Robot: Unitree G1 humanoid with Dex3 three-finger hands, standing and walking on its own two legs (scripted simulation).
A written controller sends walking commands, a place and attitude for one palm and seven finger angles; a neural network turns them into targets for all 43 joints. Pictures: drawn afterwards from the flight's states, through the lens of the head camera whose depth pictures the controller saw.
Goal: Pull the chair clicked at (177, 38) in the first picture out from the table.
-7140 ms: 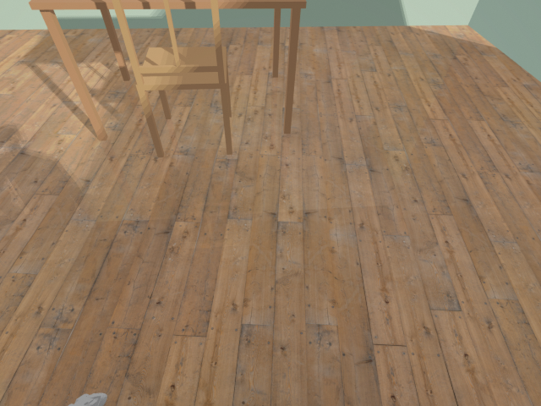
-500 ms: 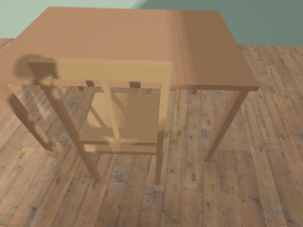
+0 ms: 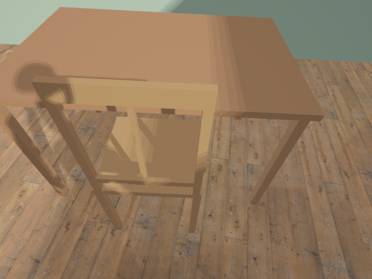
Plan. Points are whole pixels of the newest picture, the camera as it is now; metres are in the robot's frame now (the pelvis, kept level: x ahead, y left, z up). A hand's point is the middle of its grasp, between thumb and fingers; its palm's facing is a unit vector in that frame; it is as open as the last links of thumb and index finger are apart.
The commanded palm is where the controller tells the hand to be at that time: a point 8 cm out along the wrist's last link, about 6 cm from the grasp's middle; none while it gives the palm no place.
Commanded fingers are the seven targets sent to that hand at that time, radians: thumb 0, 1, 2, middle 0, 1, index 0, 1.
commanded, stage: look again from close up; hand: left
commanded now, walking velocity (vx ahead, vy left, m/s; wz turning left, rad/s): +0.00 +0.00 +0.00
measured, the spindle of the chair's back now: (139, 148) +0.47 +0.17 -0.07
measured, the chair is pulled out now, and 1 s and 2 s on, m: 0.00 0.00 0.00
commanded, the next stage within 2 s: raise the hand toward the chair's back in 0.52 s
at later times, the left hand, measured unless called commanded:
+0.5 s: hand out of the picture +0.00 +0.17 -0.18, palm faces +0.01 -0.98 -0.19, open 7.4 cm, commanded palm none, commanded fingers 0.00 0.90 0.90 -0.20 -0.30 -0.20 -0.30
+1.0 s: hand (119, 271) +0.15 +0.15 -0.06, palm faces -0.02 -1.00 +0.04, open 8.8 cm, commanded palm +0.11 +0.23 -0.06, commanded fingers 0.00 0.43 0.70 -0.15 -0.23 -0.15 -0.23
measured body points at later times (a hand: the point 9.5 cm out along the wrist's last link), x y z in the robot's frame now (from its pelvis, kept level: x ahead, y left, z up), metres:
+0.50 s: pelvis +0.01 +0.00 +0.00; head +0.02 +0.01 +0.45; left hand +0.00 +0.22 -0.16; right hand +0.02 -0.22 -0.16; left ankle -0.01 +0.11 -0.74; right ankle -0.06 -0.10 -0.74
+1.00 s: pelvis -0.06 -0.02 -0.08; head -0.01 -0.01 +0.36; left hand +0.15 +0.20 -0.06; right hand +0.17 -0.27 -0.13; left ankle -0.01 +0.11 -0.74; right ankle -0.06 -0.10 -0.74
